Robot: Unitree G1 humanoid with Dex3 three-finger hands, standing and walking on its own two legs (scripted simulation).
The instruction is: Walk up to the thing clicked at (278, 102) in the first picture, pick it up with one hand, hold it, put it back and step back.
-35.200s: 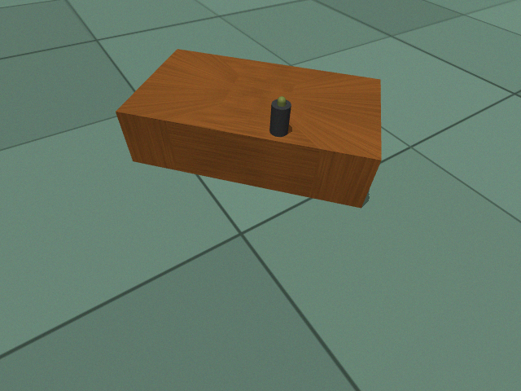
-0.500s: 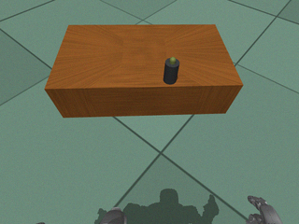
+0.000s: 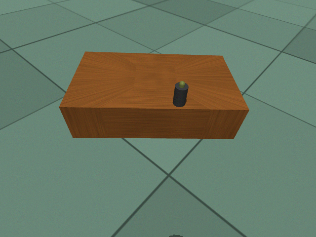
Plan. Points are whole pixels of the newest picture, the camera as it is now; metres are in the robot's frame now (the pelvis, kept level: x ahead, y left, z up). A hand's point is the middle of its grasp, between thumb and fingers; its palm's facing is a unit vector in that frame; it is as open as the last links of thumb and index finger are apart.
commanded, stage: step back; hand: right
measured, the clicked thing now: (180, 92) +1.07 -0.18 -0.34
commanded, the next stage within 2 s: stand in 0.64 s
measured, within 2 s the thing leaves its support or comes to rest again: neither
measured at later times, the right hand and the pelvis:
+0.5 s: hand out of the picture +0.14 -0.23 -0.16, palm faces -0.08 +0.92 -0.38, open 7.4 cm; pelvis +0.05 +0.03 -0.01, yaw +2 degrees
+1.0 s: hand out of the picture +0.17 -0.21 -0.14, palm faces -0.01 +0.94 -0.33, open 7.4 cm; pelvis +0.06 +0.04 +0.01, yaw +0 degrees
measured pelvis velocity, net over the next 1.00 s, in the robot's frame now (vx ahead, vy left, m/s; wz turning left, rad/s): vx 0.06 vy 0.04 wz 0.00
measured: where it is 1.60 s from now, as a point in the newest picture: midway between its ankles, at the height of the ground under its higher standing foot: outside the picture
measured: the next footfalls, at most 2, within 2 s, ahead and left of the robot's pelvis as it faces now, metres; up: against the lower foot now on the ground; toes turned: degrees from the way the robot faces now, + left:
right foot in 0.06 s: +0.07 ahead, -0.11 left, +0.00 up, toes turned +0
left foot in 0.40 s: +0.15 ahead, +0.16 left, +0.00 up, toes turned +2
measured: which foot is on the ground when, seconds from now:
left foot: down 0.00-0.08, up 0.10-0.38, down 0.40-1.00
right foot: up 0.00-0.04, down 0.06-1.00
